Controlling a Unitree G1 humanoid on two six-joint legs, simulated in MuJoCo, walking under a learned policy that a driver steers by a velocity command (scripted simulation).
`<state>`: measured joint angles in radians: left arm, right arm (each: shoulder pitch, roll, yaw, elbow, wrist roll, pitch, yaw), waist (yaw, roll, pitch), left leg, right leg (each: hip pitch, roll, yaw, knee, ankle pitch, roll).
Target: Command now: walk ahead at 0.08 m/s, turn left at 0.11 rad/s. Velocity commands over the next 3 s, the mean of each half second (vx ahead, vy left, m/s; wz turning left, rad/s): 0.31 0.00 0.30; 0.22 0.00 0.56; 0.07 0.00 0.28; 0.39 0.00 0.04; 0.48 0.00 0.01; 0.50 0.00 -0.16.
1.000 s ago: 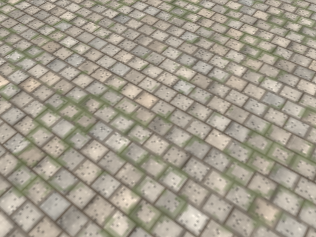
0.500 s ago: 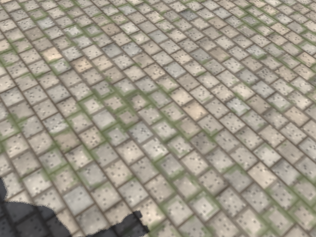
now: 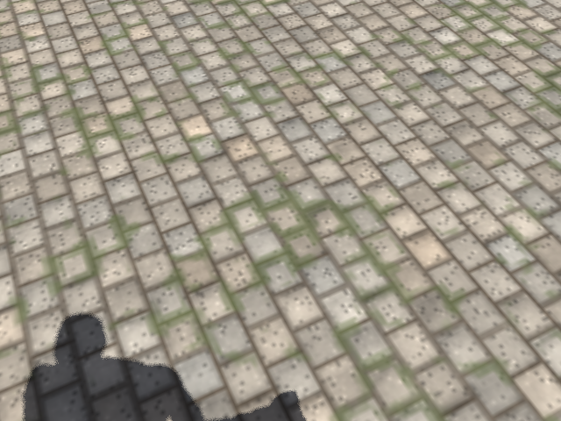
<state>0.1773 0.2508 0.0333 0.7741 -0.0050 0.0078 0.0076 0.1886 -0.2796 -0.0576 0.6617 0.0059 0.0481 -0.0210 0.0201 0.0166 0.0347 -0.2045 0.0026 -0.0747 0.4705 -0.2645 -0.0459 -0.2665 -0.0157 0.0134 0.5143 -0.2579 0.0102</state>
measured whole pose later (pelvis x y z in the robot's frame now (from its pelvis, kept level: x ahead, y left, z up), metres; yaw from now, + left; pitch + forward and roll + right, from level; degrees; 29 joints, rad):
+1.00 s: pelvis +0.29 +0.11 +0.00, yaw +27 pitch +3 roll -1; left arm 0.10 0.33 0.05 0.67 0.02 -0.01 0.05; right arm 0.20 -0.31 -0.07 0.65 0.01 0.01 -0.01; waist -0.03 -0.03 0.06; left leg -0.35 -0.14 -0.12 0.45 -0.13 0.09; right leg -0.66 -0.05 0.12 0.97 -0.27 0.10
